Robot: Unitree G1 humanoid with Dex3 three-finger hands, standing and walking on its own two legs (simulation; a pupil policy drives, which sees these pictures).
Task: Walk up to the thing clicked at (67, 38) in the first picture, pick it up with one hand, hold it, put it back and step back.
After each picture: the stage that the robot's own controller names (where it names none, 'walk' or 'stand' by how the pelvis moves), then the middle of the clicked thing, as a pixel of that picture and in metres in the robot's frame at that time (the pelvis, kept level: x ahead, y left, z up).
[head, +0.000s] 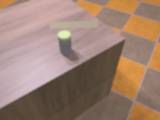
stand; (65, 42) +0.66 +0.12 -0.07
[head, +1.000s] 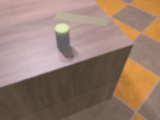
sink last; (62, 37) +0.62 +0.12 -0.03
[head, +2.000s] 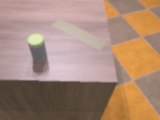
stand; (37, 48) +0.53 +0.22 -0.03
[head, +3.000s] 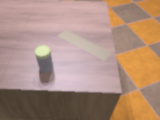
stand; (44, 59) +0.52 +0.20 -0.05
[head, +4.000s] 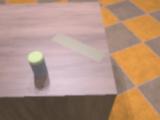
stand; (38, 65) +0.50 +0.22 -0.06
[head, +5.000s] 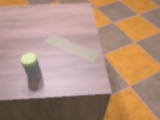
stand; (31, 66) +0.49 +0.24 -0.06
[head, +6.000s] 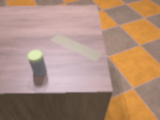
stand; (37, 63) +0.53 +0.23 -0.07
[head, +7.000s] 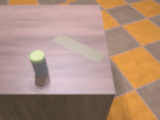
stand; (39, 63) +0.52 +0.22 -0.07
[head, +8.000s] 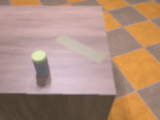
rise first; (41, 63) +0.53 +0.21 -0.07
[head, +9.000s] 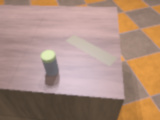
rise first; (50, 63) +0.52 +0.21 -0.06
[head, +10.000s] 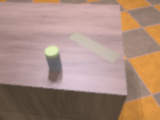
go down; (53, 59) +0.54 +0.19 -0.06
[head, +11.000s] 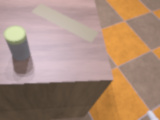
go down; (18, 44) +0.51 +0.19 -0.01
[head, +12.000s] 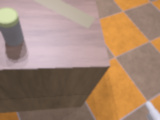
close in; (10, 28) +0.54 +0.20 +0.02
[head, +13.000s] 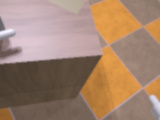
close; out of the picture +0.55 +0.21 +0.05
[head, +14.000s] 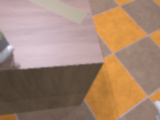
lift; out of the picture +0.48 +0.22 +0.04
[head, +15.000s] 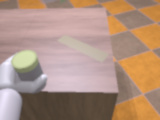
lift; (30, 72) +0.33 +0.17 +0.15
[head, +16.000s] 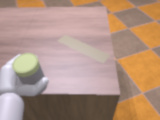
hold; (31, 75) +0.32 +0.17 +0.13
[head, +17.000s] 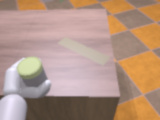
hold; (35, 78) +0.32 +0.16 +0.12
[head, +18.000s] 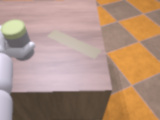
crouch; (19, 41) +0.44 +0.20 +0.15
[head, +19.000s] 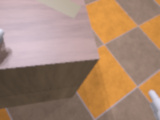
lower; out of the picture +0.52 +0.22 +0.02
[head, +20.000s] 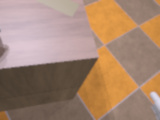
lower; out of the picture +0.53 +0.22 +0.04
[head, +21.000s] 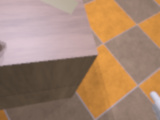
lower; out of the picture +0.54 +0.22 +0.05
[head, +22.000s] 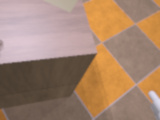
lower; out of the picture +0.54 +0.22 +0.05
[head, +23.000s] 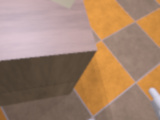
rest; out of the picture +0.55 +0.23 +0.06
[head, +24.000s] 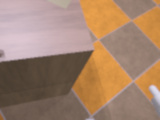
withdraw; out of the picture +0.55 +0.21 +0.06
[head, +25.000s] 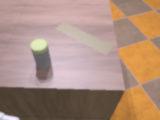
sink last; (41, 54) +0.51 +0.19 -0.01
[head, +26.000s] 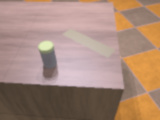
stand; (48, 55) +0.55 +0.20 -0.01
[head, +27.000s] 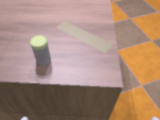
stand; (41, 50) +0.53 +0.20 +0.00
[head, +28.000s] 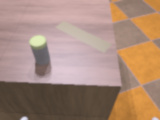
stand; (40, 50) +0.53 +0.21 +0.00
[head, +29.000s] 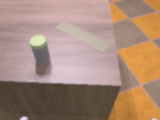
stand; (40, 50) +0.53 +0.21 +0.00
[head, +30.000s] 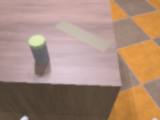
stand; (39, 50) +0.53 +0.21 +0.00
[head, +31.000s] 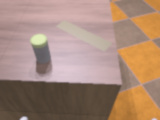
stand; (41, 49) +0.54 +0.20 +0.00
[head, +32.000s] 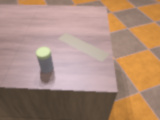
stand; (45, 60) +0.55 +0.20 -0.06
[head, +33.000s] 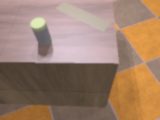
walk; (41, 32) +0.60 +0.22 -0.04
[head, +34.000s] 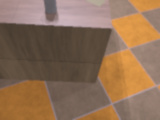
walk; (49, 1) +0.84 +0.18 -0.05
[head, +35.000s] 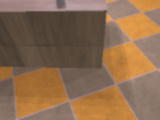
stand; out of the picture +1.15 +0.23 -0.05
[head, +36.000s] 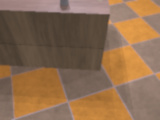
stand; out of the picture +1.16 +0.17 -0.06
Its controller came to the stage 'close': yes
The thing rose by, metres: 0.20
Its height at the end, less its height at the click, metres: +0.00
